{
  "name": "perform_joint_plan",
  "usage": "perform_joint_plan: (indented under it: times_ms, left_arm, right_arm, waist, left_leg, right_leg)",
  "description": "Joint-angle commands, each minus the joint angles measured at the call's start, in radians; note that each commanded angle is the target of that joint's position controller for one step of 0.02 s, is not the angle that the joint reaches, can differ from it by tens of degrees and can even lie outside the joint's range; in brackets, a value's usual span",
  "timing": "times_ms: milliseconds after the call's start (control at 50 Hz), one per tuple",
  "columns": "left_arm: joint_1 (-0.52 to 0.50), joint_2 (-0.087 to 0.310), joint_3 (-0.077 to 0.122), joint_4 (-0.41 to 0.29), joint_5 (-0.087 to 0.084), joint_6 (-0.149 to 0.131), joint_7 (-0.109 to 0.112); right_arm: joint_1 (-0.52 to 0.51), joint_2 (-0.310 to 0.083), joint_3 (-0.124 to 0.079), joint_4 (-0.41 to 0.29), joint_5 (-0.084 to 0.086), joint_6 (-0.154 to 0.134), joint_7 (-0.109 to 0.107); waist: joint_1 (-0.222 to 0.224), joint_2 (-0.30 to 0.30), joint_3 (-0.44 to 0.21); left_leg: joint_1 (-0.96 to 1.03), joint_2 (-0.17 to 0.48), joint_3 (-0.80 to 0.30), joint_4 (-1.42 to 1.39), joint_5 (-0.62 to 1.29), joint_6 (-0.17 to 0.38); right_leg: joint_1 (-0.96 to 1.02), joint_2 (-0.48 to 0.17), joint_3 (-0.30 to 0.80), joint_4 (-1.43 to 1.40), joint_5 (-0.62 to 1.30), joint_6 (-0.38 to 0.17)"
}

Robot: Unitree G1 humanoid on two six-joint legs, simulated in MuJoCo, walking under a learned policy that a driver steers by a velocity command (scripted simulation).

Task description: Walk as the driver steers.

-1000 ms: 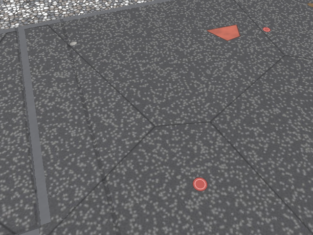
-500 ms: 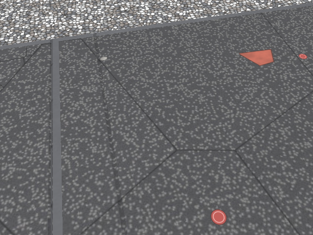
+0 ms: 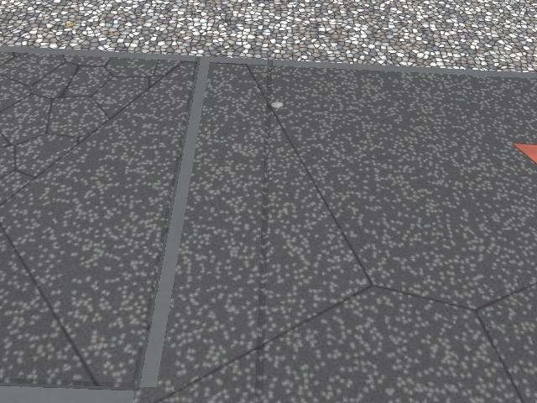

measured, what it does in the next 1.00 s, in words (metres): walks ahead, turning right: right foot, then left foot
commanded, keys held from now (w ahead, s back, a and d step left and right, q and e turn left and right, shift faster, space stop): w+e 0.70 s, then w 0.12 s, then w+q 0.18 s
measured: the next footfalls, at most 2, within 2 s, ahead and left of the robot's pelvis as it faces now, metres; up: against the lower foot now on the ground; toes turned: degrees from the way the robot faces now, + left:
right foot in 0.12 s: +0.02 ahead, -0.14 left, +0.00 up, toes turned -2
left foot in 0.50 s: +0.31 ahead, +0.08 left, +0.00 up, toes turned -17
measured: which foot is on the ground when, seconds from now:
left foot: down 0.00-0.14, up 0.16-0.48, down 0.50-1.00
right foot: up 0.00-0.10, down 0.12-0.50, up 0.52-0.96, down 0.98-1.00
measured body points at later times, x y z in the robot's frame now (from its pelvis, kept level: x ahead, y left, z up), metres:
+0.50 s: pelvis +0.15 -0.01 -0.01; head +0.18 -0.02 +0.44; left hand +0.21 +0.27 -0.13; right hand +0.33 -0.30 -0.07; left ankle +0.27 +0.09 -0.74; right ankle -0.02 -0.13 -0.74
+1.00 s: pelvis +0.38 -0.12 -0.02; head +0.41 -0.14 +0.43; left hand +0.70 -0.03 -0.08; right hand +0.23 -0.36 -0.15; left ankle +0.27 +0.09 -0.73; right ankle +0.45 -0.27 -0.74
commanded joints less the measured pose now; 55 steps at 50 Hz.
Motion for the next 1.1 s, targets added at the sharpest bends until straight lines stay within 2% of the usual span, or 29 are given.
perform_joint_plan:
  times_ms: [20, 60, 120, 140, 160, 180, 200, 260, 300, 340, 420, 480, 500, 520, 540, 560, 600, 620, 700, 800, 900, 940, 980, 1000, 1020, 1040, 1060, 1080, 1100]
  left_arm:
    - [-0.045, 0.076, 0.007, -0.074, -0.012, -0.023, -0.017]
    - [-0.029, 0.080, 0.005, -0.071, -0.020, -0.043, -0.024]
    - [0.094, 0.077, 0.002, -0.028, -0.016, -0.074, -0.029]
    - [0.158, 0.144, 0.020, -0.008, -0.018, -0.081, -0.028]
    - [0.229, 0.204, 0.043, 0.012, -0.022, -0.086, -0.037]
    - [0.269, 0.188, 0.039, 0.009, -0.009, -0.093, -0.040]
    - [0.268, 0.167, 0.033, 0.007, -0.002, -0.102, -0.038]
    - [0.247, 0.137, 0.027, -0.015, -0.022, -0.091, -0.025]
    - [0.229, 0.121, 0.023, -0.029, -0.023, -0.070, -0.016]
    - [0.220, 0.139, 0.029, -0.045, -0.021, -0.059, -0.009]
    - [0.223, 0.184, 0.044, -0.063, -0.031, -0.055, -0.010]
    - [0.191, 0.150, 0.036, -0.083, -0.025, -0.058, -0.015]
    - [0.176, 0.099, 0.020, -0.101, -0.013, -0.061, -0.020]
    - [0.232, 0.004, -0.008, -0.141, -0.010, -0.070, -0.017]
    - [0.296, 0.038, -0.005, -0.149, -0.047, -0.079, -0.014]
    - [0.245, 0.126, 0.018, -0.130, -0.061, -0.074, -0.016]
    - [0.139, 0.125, 0.019, -0.137, -0.032, -0.064, -0.023]
    - [0.126, 0.114, 0.022, -0.141, -0.027, -0.059, -0.029]
    - [0.083, 0.066, 0.010, -0.159, -0.023, -0.040, -0.041]
    - [-0.048, 0.039, -0.014, -0.189, -0.013, -0.061, -0.060]
    - [-0.207, 0.042, -0.022, -0.250, -0.018, -0.085, -0.087]
    - [-0.170, 0.084, -0.004, -0.250, -0.018, -0.092, -0.090]
    - [0.085, 0.164, 0.042, -0.181, -0.009, -0.093, -0.074]
    - [0.276, 0.250, 0.067, -0.153, 0.007, -0.084, -0.054]
    - [0.277, 0.305, 0.065, -0.156, 0.026, -0.082, -0.053]
    - [0.273, 0.206, 0.043, -0.159, 0.024, -0.086, -0.055]
    - [0.220, 0.165, 0.027, -0.145, 0.011, -0.090, -0.056]
    - [0.157, 0.130, 0.016, -0.139, 0.005, -0.094, -0.060]
    - [0.104, 0.102, 0.010, -0.134, 0.007, -0.101, -0.064]
  right_arm:
    - [0.040, -0.158, -0.035, -0.024, -0.002, -0.016, 0.013]
    - [0.037, -0.185, -0.041, -0.019, 0.012, -0.020, 0.012]
    - [-0.010, -0.128, -0.024, -0.033, 0.018, -0.045, 0.008]
    - [-0.054, -0.082, -0.014, -0.069, 0.012, -0.063, 0.010]
    - [-0.098, -0.087, -0.019, -0.096, 0.018, -0.089, 0.013]
    - [-0.156, -0.134, -0.033, -0.114, 0.038, -0.109, 0.016]
    - [-0.157, -0.141, -0.039, -0.111, 0.049, -0.121, 0.024]
    - [-0.168, -0.115, -0.038, -0.103, 0.022, -0.135, 0.048]
    - [-0.183, -0.070, -0.025, -0.104, 0.020, -0.138, 0.063]
    - [-0.212, -0.043, -0.017, -0.107, 0.022, -0.136, 0.071]
    - [-0.196, -0.103, -0.039, -0.113, 0.041, -0.131, 0.062]
    - [-0.040, -0.159, -0.072, -0.080, 0.043, -0.132, 0.042]
    - [0.097, -0.200, -0.089, -0.061, 0.034, -0.136, 0.031]
    - [0.247, -0.302, -0.109, -0.043, 0.006, -0.129, 0.024]
    - [0.252, -0.285, -0.101, -0.026, -0.005, -0.126, 0.037]
    - [0.182, -0.197, -0.078, -0.038, 0.007, -0.125, 0.035]
    - [0.095, -0.127, -0.057, -0.032, 0.011, -0.115, 0.031]
    - [0.068, -0.108, -0.051, -0.025, 0.004, -0.115, 0.029]
    - [0.073, -0.125, -0.060, 0.016, 0.009, -0.135, 0.026]
    - [0.103, -0.161, -0.065, 0.069, 0.020, -0.128, 0.028]
    - [0.207, -0.210, -0.067, 0.130, 0.056, -0.100, 0.032]
    - [0.214, -0.235, -0.070, 0.143, 0.056, -0.085, 0.030]
    - [0.207, -0.223, -0.058, 0.148, 0.052, -0.078, 0.025]
    - [0.206, -0.151, -0.028, 0.116, 0.021, -0.084, 0.024]
    - [0.331, -0.030, 0.005, 0.097, 0.032, -0.100, 0.029]
    - [0.255, -0.152, -0.026, 0.113, 0.063, -0.109, 0.030]
    - [0.180, -0.176, -0.037, 0.080, 0.076, -0.108, 0.030]
    - [0.144, -0.161, -0.035, 0.075, 0.063, -0.104, 0.024]
    - [0.138, -0.152, -0.040, 0.076, 0.047, -0.095, 0.022]
  waist:
    - [-0.047, 0.181, -0.027]
    - [-0.034, 0.164, 0.023]
    - [0.018, 0.097, 0.012]
    - [0.022, -0.046, 0.002]
    - [0.042, -0.215, 0.043]
    - [0.091, -0.225, 0.091]
    - [0.078, -0.172, 0.094]
    - [0.064, -0.074, 0.045]
    - [0.058, -0.086, 0.035]
    - [0.067, -0.107, 0.043]
    - [0.048, -0.137, 0.045]
    - [-0.046, -0.127, -0.007]
    - [-0.110, -0.077, -0.107]
    - [-0.120, 0.200, -0.285]
    - [-0.077, 0.402, -0.294]
    - [-0.071, 0.257, -0.145]
    - [-0.044, 0.104, -0.006]
    - [-0.023, 0.119, 0.018]
    - [-0.007, 0.101, 0.046]
    - [-0.033, 0.072, 0.073]
    - [-0.072, 0.076, 0.111]
    - [-0.031, 0.104, 0.073]
    - [0.115, 0.110, -0.097]
    - [0.184, -0.002, -0.266]
    - [0.093, -0.246, -0.429]
    - [0.143, -0.137, -0.383]
    - [0.121, -0.127, -0.217]
    - [0.085, -0.072, -0.138]
    - [0.048, -0.077, -0.085]
  left_leg:
    - [0.010, 0.269, -0.243, -0.202, -0.281, 0.154]
    - [0.005, 0.281, -0.279, -0.208, -0.423, 0.143]
    - [-0.062, 0.229, -0.210, -0.071, -0.357, 0.087]
    - [-0.173, 0.109, -0.041, 0.102, -0.293, 0.026]
    - [-0.335, 0.008, 0.117, 0.293, -0.261, -0.035]
    - [-0.499, 0.029, 0.055, 0.410, -0.373, -0.044]
    - [-0.568, 0.063, 0.014, 0.499, -0.361, -0.043]
    - [-0.593, 0.104, 0.022, 0.467, -0.163, -0.058]
    - [-0.456, 0.080, 0.065, 0.342, -0.063, -0.085]
    - [-0.318, 0.053, 0.091, 0.229, 0.026, -0.102]
    - [-0.098, 0.046, 0.062, 0.094, 0.111, -0.106]
    - [0.127, 0.058, 0.065, 0.018, 0.085, -0.066]
    - [0.321, 0.151, -0.016, 0.012, 0.055, -0.022]
    - [0.636, 0.411, -0.390, -0.055, -0.134, 0.097]
    - [0.622, 0.520, -0.755, -0.214, -0.373, 0.181]
    - [0.498, 0.496, -0.652, -0.234, -0.454, 0.159]
    - [0.281, 0.405, -0.355, -0.238, -0.198, 0.115]
    - [0.218, 0.368, -0.262, -0.258, -0.103, 0.103]
    - [0.162, 0.351, -0.071, -0.315, 0.113, 0.118]
    - [0.181, 0.324, 0.074, -0.333, 0.229, 0.118]
    - [0.255, 0.356, 0.059, -0.305, 0.271, 0.107]
    - [0.309, 0.368, 0.045, -0.219, 0.443, 0.087]
    - [0.212, 0.294, 0.106, 0.093, 0.649, 0.033]
    - [-0.025, 0.232, 0.137, 0.433, 0.318, -0.014]
    - [-0.333, 0.071, 0.046, 0.752, -0.369, -0.065]
    - [-0.417, 0.101, -0.066, 0.859, -0.354, -0.062]
    - [-0.486, 0.144, -0.036, 0.868, -0.271, -0.057]
    - [-0.461, 0.185, -0.018, 0.826, -0.185, -0.059]
    - [-0.418, 0.213, -0.017, 0.780, -0.124, -0.063]
  right_leg:
    - [0.086, 0.020, -0.064, -0.101, -0.026, -0.032]
    - [0.103, 0.040, -0.091, -0.203, -0.038, -0.080]
    - [0.251, -0.017, 0.007, -0.309, -0.032, -0.178]
    - [0.314, -0.113, 0.189, -0.373, -0.129, -0.256]
    - [0.385, -0.240, 0.466, -0.500, -0.205, -0.353]
    - [0.453, -0.318, 0.622, -0.562, -0.159, -0.410]
    - [0.506, -0.314, 0.600, -0.549, -0.097, -0.400]
    - [0.567, -0.221, 0.426, -0.532, 0.103, -0.334]
    - [0.464, -0.149, 0.315, -0.542, 0.169, -0.304]
    - [0.343, -0.109, 0.253, -0.541, 0.175, -0.285]
    - [0.214, -0.132, 0.307, -0.521, 0.107, -0.254]
    - [0.171, -0.091, 0.308, -0.364, 0.201, -0.198]
    - [0.093, -0.028, 0.254, -0.144, 0.192, -0.161]
    - [-0.159, 0.097, 0.124, 0.235, -0.083, -0.098]
    - [-0.331, 0.089, 0.133, 0.458, -0.280, -0.085]
    - [-0.392, 0.022, 0.137, 0.552, -0.196, -0.091]
    - [-0.342, -0.045, 0.089, 0.517, -0.050, -0.099]
    - [-0.309, -0.070, 0.090, 0.483, -0.011, -0.101]
    - [-0.315, -0.086, 0.069, 0.413, 0.077, -0.083]
    - [-0.289, -0.064, 0.030, 0.093, 0.279, -0.078]
    - [-0.201, -0.036, -0.057, -0.140, 0.251, -0.109]
    - [-0.104, 0.004, -0.073, -0.205, 0.185, -0.133]
    - [0.299, 0.049, -0.104, -0.245, 0.236, -0.180]
    - [0.632, -0.170, 0.121, -0.197, 0.278, -0.245]
    - [0.853, -0.404, 0.592, -0.336, 0.053, -0.375]
    - [0.779, -0.387, 0.622, -0.416, -0.021, -0.350]
    - [0.661, -0.355, 0.450, -0.431, 0.021, -0.313]
    - [0.529, -0.312, 0.335, -0.455, 0.102, -0.293]
    - [0.421, -0.273, 0.244, -0.490, 0.157, -0.280]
